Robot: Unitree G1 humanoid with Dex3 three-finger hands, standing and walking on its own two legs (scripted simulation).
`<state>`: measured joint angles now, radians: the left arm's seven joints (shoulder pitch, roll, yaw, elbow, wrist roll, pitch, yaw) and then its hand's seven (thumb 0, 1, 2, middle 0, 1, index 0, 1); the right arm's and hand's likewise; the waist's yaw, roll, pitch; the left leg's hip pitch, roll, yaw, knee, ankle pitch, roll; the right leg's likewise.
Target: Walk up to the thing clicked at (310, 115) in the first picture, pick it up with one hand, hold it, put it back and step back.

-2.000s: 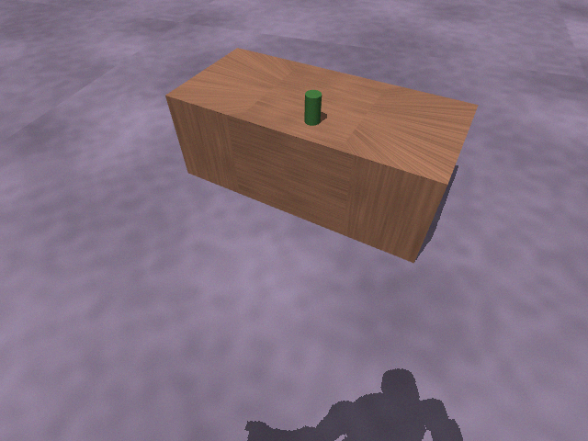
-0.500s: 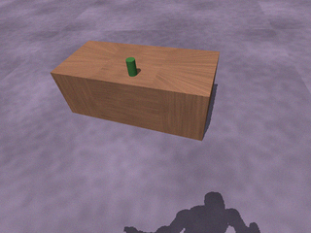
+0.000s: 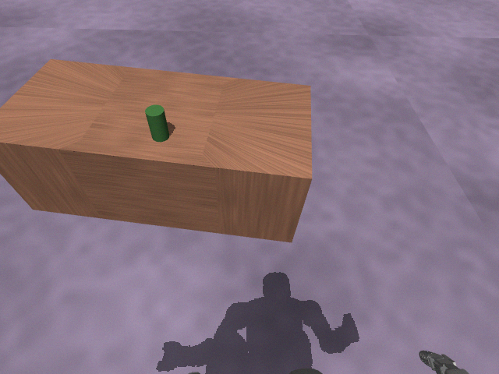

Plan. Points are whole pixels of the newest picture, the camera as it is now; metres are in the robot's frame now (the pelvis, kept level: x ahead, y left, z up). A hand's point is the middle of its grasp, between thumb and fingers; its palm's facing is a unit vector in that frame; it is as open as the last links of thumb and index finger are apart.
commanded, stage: walk up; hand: left
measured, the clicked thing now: (157, 123) +0.95 +0.28 -0.25
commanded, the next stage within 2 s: none
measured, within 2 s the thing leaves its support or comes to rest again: neither
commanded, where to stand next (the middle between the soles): +0.47 +0.14 m, yaw -9 degrees
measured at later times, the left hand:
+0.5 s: hand (92, 284) +0.31 +0.29 -0.10, palm faces -0.06 -0.89 -0.44, open 7.3 cm
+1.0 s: hand (47, 237) +0.43 +0.43 -0.14, palm faces -0.18 -0.90 -0.40, open 7.3 cm
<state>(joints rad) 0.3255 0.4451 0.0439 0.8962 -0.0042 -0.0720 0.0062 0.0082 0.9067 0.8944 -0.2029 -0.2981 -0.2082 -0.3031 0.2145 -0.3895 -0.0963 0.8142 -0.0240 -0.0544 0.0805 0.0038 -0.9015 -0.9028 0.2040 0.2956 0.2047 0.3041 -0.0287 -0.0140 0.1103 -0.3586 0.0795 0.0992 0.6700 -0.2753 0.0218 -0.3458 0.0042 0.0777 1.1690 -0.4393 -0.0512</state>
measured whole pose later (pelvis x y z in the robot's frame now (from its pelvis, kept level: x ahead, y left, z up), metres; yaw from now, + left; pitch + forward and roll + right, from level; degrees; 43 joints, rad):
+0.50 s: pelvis +0.19 +0.03 +0.01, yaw -5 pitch -4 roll +1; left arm 0.27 0.36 0.04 0.82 -0.01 -0.09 0.01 0.00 0.90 0.89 -0.20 -0.30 -0.21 -0.30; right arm 0.32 -0.40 -0.05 0.81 -0.02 0.01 0.06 0.01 -0.90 -0.90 0.20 0.30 0.20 0.30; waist -0.01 0.08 0.10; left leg -0.39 0.03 -0.02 1.13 -0.43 0.02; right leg -0.29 0.00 -0.05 0.58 -0.24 -0.04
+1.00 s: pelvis +0.34 +0.15 +0.01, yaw -8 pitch -3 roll -1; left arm 0.33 0.45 0.05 0.91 0.00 -0.06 0.00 0.01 0.91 0.89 -0.20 -0.30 -0.21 -0.30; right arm 0.34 -0.38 -0.06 0.82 -0.02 -0.04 0.06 0.00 -0.90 -0.90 0.21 0.30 0.21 0.30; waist -0.04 -0.03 0.08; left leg -0.24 0.04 0.11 0.57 -0.28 0.04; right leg -0.49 -0.02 0.02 1.07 -0.34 -0.04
